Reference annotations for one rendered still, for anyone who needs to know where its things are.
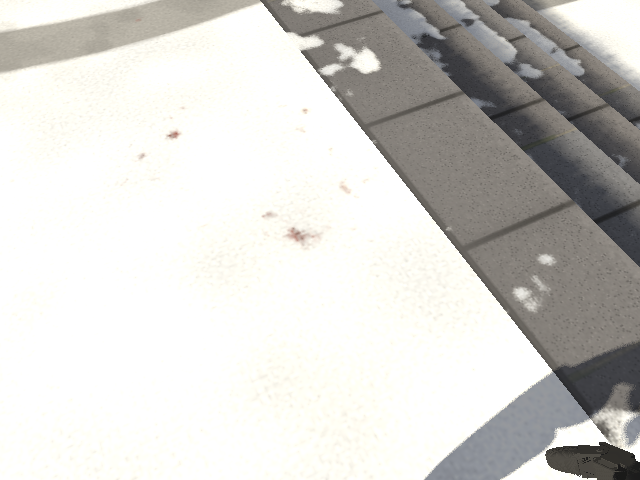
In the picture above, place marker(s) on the right robot hand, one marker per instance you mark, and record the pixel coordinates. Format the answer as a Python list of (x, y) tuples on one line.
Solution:
[(604, 462)]

